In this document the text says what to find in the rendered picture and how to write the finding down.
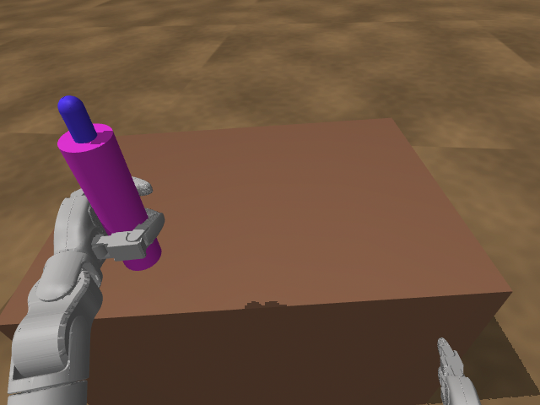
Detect right robot hand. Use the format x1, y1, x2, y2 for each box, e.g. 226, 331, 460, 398
437, 337, 481, 405

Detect left robot hand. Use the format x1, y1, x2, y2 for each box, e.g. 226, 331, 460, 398
54, 176, 165, 268

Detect bottle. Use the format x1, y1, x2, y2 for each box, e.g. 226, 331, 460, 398
57, 95, 161, 271

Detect left robot arm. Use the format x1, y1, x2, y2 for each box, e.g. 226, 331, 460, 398
7, 251, 103, 405

